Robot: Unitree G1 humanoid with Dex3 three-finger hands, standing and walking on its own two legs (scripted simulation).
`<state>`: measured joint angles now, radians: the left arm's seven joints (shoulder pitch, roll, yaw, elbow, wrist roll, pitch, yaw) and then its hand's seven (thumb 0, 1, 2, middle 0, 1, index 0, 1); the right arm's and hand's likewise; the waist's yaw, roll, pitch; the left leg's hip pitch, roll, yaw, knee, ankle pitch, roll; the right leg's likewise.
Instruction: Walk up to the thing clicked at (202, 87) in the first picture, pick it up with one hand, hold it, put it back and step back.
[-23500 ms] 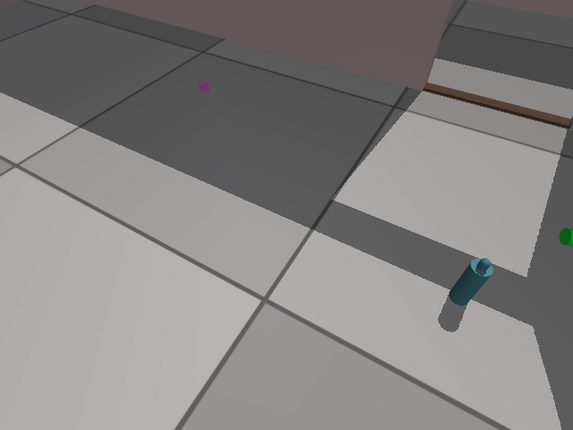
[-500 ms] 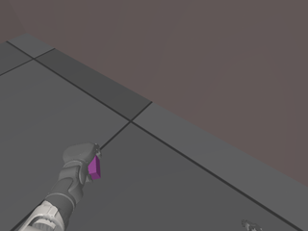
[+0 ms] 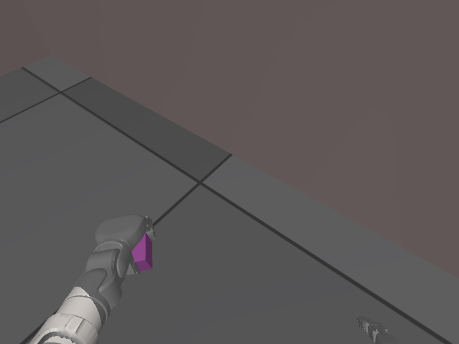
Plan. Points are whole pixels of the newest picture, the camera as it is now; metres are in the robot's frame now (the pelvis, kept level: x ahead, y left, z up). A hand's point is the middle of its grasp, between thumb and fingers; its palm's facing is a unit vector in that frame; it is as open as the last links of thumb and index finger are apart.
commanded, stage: hold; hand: left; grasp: from above
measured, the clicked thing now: (135, 252) +0.31 +0.22 -0.07
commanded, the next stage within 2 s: crouch in 0.88 s
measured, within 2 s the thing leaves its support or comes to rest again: neither
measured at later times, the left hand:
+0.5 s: hand (128, 253) +0.30 +0.22 -0.03, palm faces -0.41 -0.09 -0.91, open 9.1 cm
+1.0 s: hand (129, 251) +0.30 +0.22 -0.03, palm faces -0.42 -0.10 -0.90, open 9.1 cm
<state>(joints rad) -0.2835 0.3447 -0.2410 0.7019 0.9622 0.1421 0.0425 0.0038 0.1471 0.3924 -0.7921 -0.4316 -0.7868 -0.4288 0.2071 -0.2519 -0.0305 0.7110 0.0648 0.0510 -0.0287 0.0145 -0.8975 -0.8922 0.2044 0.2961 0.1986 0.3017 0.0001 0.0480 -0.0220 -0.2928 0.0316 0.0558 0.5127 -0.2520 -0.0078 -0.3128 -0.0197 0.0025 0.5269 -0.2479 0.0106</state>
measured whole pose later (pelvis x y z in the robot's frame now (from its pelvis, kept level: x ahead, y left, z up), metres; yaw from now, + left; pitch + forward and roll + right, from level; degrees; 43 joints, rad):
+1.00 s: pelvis +0.00 +0.00 +0.00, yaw +0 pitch +1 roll +0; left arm -0.28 0.35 -0.25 0.67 0.96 0.15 0.00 0.00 0.17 0.38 -0.77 -0.45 -0.77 -0.44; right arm 0.19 -0.25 -0.03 0.70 0.07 0.06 -0.03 0.02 -0.90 -0.89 0.20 0.30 0.20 0.30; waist 0.01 0.05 -0.01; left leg -0.24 0.03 0.06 0.46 -0.23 -0.01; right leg -0.27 -0.02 0.01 0.48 -0.23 0.01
